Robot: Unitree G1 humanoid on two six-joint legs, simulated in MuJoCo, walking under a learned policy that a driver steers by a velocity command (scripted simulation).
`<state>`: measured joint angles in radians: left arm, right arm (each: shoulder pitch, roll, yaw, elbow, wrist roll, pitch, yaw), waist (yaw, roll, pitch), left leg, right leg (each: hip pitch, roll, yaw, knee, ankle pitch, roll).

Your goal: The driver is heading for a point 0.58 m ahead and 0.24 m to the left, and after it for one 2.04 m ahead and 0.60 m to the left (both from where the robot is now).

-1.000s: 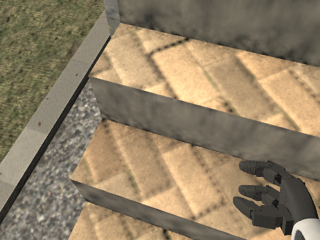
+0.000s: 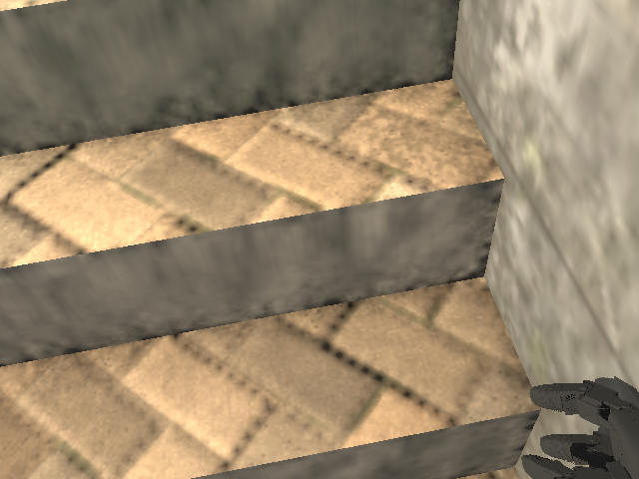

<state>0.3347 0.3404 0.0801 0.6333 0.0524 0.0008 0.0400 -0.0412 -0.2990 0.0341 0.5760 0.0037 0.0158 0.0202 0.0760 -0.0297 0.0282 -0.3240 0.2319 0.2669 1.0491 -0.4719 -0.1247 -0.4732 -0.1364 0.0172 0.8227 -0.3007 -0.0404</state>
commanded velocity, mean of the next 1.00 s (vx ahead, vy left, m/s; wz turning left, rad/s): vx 0.14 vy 0.13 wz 0.56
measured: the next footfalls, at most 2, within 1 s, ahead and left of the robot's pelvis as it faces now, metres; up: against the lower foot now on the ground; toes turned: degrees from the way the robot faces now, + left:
left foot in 0.72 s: -0.08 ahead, +0.20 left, +0.01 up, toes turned +31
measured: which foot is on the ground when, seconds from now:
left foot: up 0.00-0.70, down 0.72-1.00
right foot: down 0.00-0.74, up 0.76-1.00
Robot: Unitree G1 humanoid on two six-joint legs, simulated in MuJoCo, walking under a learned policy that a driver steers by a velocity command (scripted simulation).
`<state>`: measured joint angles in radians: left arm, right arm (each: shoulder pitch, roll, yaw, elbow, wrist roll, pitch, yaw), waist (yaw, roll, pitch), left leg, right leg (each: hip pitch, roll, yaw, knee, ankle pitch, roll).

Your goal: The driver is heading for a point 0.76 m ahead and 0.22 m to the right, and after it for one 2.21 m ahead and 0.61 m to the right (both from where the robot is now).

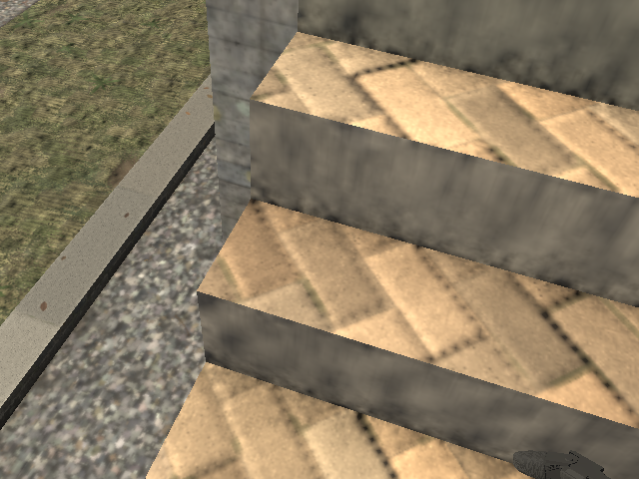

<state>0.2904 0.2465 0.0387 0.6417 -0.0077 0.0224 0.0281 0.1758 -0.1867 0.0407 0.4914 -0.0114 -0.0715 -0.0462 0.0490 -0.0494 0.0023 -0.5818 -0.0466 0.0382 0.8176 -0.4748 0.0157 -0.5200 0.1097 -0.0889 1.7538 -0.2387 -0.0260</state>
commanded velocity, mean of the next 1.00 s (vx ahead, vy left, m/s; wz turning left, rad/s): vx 0.88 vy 0.12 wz -0.49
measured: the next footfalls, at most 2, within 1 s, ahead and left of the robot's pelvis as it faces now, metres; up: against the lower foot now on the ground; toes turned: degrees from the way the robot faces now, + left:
right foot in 0.22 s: -0.10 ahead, -0.05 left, -0.22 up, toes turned -15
left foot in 0.38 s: -0.07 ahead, +0.21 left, -0.22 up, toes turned -10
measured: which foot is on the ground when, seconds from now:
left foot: down 0.00-0.14, up 0.16-0.36, down 0.38-0.76, up 0.78-0.98, down 1.00-1.00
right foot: up 0.00-0.20, down 0.22-0.38, up 0.40-0.74, down 0.76-0.84, up 0.86-0.92, down 0.94-1.00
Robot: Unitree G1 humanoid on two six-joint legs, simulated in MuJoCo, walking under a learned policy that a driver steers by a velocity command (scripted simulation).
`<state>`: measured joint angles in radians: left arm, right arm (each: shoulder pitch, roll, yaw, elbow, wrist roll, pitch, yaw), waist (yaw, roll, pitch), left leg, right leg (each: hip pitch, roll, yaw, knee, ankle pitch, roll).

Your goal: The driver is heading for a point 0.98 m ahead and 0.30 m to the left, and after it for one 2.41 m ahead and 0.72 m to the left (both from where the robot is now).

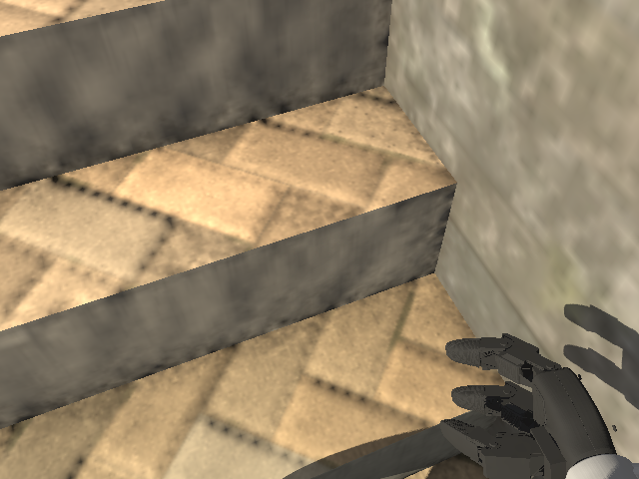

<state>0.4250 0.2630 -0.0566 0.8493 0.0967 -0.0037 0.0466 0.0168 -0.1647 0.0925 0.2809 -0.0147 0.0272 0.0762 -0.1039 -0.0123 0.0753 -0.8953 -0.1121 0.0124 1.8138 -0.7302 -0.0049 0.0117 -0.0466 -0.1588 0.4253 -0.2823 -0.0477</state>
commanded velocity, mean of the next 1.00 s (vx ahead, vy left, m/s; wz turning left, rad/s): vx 0.62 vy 0.47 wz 0.77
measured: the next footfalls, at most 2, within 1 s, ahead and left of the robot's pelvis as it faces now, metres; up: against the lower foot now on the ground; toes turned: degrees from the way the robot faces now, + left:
left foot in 0.60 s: -0.03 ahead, +0.06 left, +0.00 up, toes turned +10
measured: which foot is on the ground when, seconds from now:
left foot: down 0.00-0.20, up 0.22-0.58, down 0.60-0.70, up 0.72-1.00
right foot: down 0.00-1.00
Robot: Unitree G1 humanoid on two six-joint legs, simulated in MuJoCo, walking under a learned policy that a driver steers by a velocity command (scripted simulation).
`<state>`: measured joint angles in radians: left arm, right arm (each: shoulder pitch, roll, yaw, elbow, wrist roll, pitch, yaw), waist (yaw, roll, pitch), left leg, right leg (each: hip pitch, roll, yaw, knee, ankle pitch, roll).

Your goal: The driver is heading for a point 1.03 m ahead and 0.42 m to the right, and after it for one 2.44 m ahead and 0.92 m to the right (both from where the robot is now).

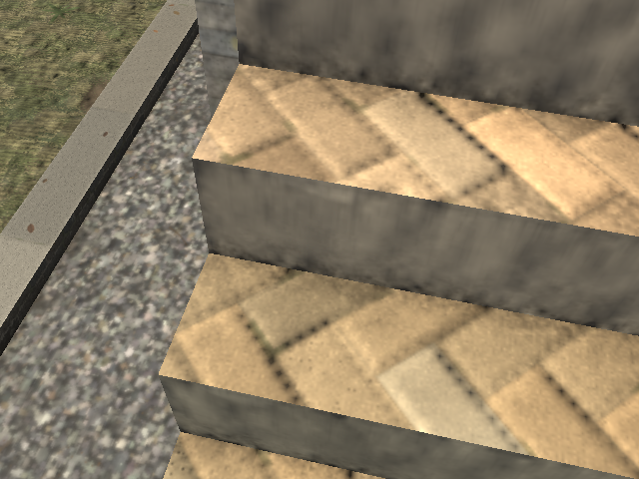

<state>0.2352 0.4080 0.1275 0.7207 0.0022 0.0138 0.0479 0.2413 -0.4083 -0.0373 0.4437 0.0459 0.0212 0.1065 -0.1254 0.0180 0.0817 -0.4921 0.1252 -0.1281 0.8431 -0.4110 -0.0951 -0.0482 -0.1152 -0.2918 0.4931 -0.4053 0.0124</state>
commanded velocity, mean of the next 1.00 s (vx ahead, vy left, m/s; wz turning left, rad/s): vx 0.61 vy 0.05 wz -0.63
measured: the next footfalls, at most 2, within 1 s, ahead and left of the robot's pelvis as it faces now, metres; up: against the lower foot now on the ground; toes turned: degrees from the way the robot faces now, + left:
left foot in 0.02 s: +0.08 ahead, +0.15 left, +0.00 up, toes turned -10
right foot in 0.28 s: +0.04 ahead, -0.07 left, +0.00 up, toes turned -7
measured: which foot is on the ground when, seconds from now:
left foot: up 0.00-0.00, down 0.02-0.88, up 0.90-1.00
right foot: down 0.00-0.02, up 0.04-0.26, down 0.28-0.46, up 0.48-0.86, down 0.88-1.00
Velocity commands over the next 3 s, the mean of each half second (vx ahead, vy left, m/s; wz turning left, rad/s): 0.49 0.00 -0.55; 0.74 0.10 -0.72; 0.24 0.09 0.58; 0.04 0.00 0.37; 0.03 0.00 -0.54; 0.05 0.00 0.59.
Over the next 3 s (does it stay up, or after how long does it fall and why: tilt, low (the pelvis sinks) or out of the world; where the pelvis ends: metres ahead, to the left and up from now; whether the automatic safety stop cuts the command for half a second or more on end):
stays up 0.60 -0.30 0.65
